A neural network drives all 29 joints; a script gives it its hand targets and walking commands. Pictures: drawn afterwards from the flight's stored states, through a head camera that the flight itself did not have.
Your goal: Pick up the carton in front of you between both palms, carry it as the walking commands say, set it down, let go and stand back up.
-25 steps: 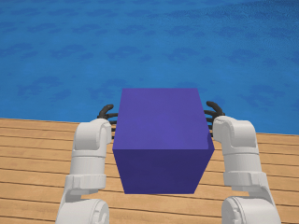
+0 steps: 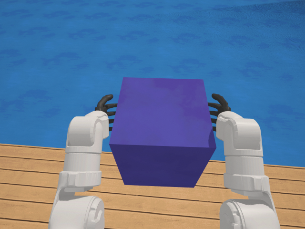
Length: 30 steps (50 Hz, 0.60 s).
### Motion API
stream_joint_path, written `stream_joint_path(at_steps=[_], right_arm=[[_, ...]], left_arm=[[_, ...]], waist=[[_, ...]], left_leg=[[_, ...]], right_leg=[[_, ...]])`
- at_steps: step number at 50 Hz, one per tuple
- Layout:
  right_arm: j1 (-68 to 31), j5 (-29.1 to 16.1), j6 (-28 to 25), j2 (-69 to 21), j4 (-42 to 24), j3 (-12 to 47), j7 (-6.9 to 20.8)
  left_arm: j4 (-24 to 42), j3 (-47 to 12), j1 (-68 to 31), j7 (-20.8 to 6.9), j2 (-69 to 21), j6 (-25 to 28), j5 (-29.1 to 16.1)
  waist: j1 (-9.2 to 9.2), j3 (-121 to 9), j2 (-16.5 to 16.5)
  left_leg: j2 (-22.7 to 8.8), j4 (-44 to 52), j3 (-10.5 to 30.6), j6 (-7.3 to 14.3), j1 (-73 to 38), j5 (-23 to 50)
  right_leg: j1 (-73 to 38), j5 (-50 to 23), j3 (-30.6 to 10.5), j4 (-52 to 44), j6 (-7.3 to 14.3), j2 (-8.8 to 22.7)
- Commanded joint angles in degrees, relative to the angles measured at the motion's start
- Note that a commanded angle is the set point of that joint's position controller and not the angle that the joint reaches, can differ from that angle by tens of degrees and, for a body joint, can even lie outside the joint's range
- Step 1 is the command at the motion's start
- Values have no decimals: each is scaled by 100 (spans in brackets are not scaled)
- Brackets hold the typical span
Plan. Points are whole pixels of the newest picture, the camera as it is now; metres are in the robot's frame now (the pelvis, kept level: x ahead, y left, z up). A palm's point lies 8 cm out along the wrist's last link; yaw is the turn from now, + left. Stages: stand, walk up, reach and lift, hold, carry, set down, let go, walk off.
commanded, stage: carry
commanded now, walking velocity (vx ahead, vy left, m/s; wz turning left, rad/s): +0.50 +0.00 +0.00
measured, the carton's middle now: (160, 136) +0.37 +0.01 +0.06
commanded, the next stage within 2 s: none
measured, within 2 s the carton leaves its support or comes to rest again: neither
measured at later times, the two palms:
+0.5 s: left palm (127, 79) +0.59 +0.14 +0.10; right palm (212, 81) +0.60 -0.16 +0.10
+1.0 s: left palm (119, 72) +0.63 +0.17 +0.10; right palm (201, 72) +0.64 -0.13 +0.10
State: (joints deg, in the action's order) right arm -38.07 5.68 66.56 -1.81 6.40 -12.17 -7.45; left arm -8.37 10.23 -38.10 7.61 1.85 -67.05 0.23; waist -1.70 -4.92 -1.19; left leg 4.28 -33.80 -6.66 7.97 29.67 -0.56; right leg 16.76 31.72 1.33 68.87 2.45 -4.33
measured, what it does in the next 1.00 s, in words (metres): walks ahead: right foot 0.03 m lower, then left foot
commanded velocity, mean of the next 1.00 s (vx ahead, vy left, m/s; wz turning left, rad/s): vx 0.00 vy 0.00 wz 0.00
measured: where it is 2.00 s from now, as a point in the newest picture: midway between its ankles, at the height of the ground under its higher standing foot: outside the picture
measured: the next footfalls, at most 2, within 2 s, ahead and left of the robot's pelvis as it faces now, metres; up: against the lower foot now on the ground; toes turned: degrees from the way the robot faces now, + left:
right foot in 0.44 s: +0.34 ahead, -0.07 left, -0.03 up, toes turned -3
left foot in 0.64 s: +0.28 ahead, +0.12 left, -0.02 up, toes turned +3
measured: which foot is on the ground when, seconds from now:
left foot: down 0.00-0.44, up 0.46-0.62, down 0.64-1.00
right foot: up 0.00-0.42, down 0.44-1.00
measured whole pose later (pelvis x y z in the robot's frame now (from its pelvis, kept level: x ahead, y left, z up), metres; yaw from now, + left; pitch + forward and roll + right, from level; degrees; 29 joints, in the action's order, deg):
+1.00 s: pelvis +0.29 +0.01 -0.02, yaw +1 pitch +4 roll +0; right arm -36.5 3.9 67.7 -0.6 9.5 -11.9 -7.2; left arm -9.1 10.3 -36.1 7.7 -0.4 -69.4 3.1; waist -0.5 -5.0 -0.7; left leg 0.4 -39.2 -2.1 1.9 20.2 -14.9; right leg 22.7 7.3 4.6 34.1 3.6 -1.0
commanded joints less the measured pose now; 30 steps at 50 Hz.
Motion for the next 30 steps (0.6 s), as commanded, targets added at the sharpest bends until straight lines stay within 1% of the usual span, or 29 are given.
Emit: stream_joint_path(at_steps=[1,2,3,4,5,6,8,9,11,13,15,17,18,19,20,21,22,23,24,25,26,27,28,29,30], right_arm=[[-3386,-2357,115,-5539,-60,3401,1344],[-3791,-2596,121,-5855,-267,3501,1400],[-4155,-2820,104,-6120,-460,3629,1445],[-4366,-2997,77,-6312,-591,3710,1477],[-4456,-3106,49,-6424,-696,3747,1496],[-4444,-3156,28,-6491,-775,3755,1507],[-4304,-3173,7,-6535,-882,3767,1519],[-4227,-3170,1,-6529,-932,3784,1524],[-4112,-3161,-12,-6483,-1040,3851,1532],[-4026,-3146,-20,-6387,-1171,3945,1529],[-3902,-3110,-8,-6235,-1256,4027,1507],[-3636,-3019,17,-6070,-1134,4056,1485],[-3523,-2972,26,-6001,-1022,4061,1480],[-3462,-2938,30,-5954,-893,4065,1482],[-3439,-2919,31,-5932,-744,4072,1494],[-3410,-2900,27,-5922,-572,4075,1515],[-3422,-2849,22,-5900,-401,4056,1535],[-3468,-2838,59,-6073,-179,4003,1548],[-3434,-2832,79,-6080,-16,3902,1539],[-3492,-2816,56,-6151,-65,3887,1535],[-3696,-2814,11,-6283,-186,3889,1528],[-3892,-2838,-37,-6390,-288,3884,1503],[-3963,-2857,-81,-6485,-380,3890,1462],[-3982,-2853,-109,-6529,-494,3881,1409],[-3933,-2835,-121,-6565,-585,3875,1360]], left_arm=[[735,-3562,-4374,-1422,-6248,-44,-2382],[719,-3463,-4393,-1375,-6376,-21,-2318],[765,-3379,-4347,-1327,-6466,-1,-2227],[849,-3358,-4313,-1279,-6535,15,-2165],[920,-3358,-4275,-1233,-6610,35,-2148],[987,-3388,-4220,-1187,-6681,62,-2137],[1128,-3475,-4112,-1101,-6756,117,-2093],[1198,-3516,-4041,-1063,-6749,142,-2053],[1367,-3622,-3958,-1006,-6678,180,-1988],[1571,-3742,-3974,-970,-6556,197,-1948],[1710,-3828,-3980,-962,-6402,174,-1920],[1629,-3823,-3810,-998,-6228,117,-1862],[1522,-3789,-3694,-1034,-6137,86,-1821],[1376,-3728,-3549,-1079,-6041,56,-1770],[1214,-3646,-3398,-1128,-5953,33,-1706],[1068,-3542,-3292,-1179,-5872,18,-1645],[885,-3402,-3176,-1233,-5773,3,-1605],[684,-3318,-3261,-1266,-5714,2,-1553],[415,-3273,-3096,-1297,-5778,5,-1571],[430,-3318,-3113,-1342,-5983,58,-1672],[618,-3409,-3378,-1383,-6194,108,-1813],[862,-3522,-3751,-1414,-6382,147,-1988],[1087,-3612,-4068,-1430,-6522,173,-2144],[1290,-3685,-4285,-1434,-6625,182,-2269],[1472,-3739,-4411,-1429,-6656,184,-2364]], waist=[[547,-2755,746],[416,-2430,266],[327,-2306,173],[243,-2279,226],[220,-2295,351],[246,-2369,493],[357,-2558,746],[400,-2655,787],[464,-2767,840],[529,-2786,840],[617,-2740,818],[699,-2641,771],[711,-2573,727],[639,-2502,680],[472,-2450,584],[245,-2434,409],[93,-2583,-129],[51,-2906,-1028],[16,-3174,-1168],[-52,-3170,-916],[-15,-3093,-529],[32,-2982,-421],[75,-2990,-398],[104,-3004,-392],[108,-3081,-426]], left_leg=[[-2230,670,3644,1020,-4223,239],[-2051,801,3234,777,-3582,495],[-2004,860,2946,640,-3117,919],[-1889,910,2629,447,-2740,1285],[-1785,857,2295,337,-2555,1832],[-1712,764,2037,266,-2613,2515],[-1674,532,1728,147,-3046,4052],[-1634,425,1607,88,-3268,4472],[-1501,275,1403,-2,-3580,4672],[-1362,107,1265,-52,-3828,4593],[-1250,-107,1181,-46,-4013,4452],[-1179,-365,1141,13,-4049,4207],[-1155,-536,1119,47,-3960,4013],[-1104,-783,1057,7,-3737,3736],[-1018,-1129,895,-147,-3231,3334],[-941,-1523,764,-364,-2348,2576],[-761,-2062,689,-543,-1076,331],[-196,-2598,666,-845,136,-3137],[-142,-2737,942,-822,475,-3875],[-265,-2398,1000,-754,511,-3781],[-383,-1838,967,-706,214,-3426],[-428,-1346,943,-726,-52,-3114],[-402,-886,881,-758,-468,-2892],[-272,-707,717,-783,-844,-2670],[-231,-565,635,-792,-1058,-2457]], right_leg=[[2916,15,-371,1317,27,300],[2777,-311,-331,804,-7,437],[2478,-501,-319,426,-34,509],[2105,-618,-309,15,-77,559],[1856,-714,-239,-397,-127,571],[1790,-833,-156,-745,-164,556],[1936,-1308,-17,-1230,-211,505],[2038,-1566,32,-1405,-211,481],[2166,-2083,129,-1757,-167,432],[2231,-2545,225,-2161,-123,352],[2220,-2892,326,-2650,-101,245],[2035,-3154,397,-3225,-81,145],[1810,-3305,408,-3573,-65,124],[1350,-3583,396,-4090,-38,153],[477,-4216,389,-4775,1,244],[-743,-5403,212,-5064,81,567],[-2147,-8570,-660,-4241,307,1521],[-3349,-11502,-1600,-3297,1211,2654],[-3648,-11349,-1851,-3283,1619,2828],[-3453,-10133,-1866,-3504,1638,2632],[-3046,-8995,-1734,-3760,1344,2364],[-2701,-8566,-1590,-3894,1111,2191],[-2342,-8198,-1360,-4023,961,2043],[-2080,-8046,-1157,-4112,819,1909],[-2012,-7894,-1005,-4106,741,1837]])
